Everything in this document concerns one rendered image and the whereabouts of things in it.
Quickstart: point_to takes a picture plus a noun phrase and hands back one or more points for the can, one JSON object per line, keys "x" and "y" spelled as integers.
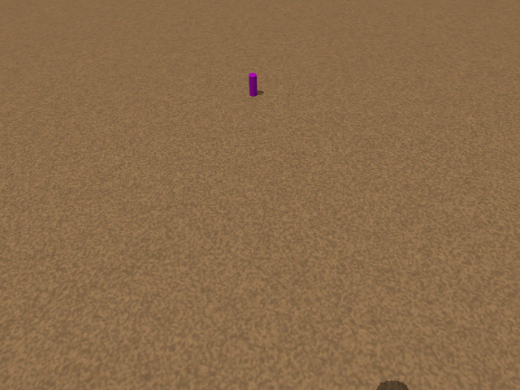
{"x": 253, "y": 84}

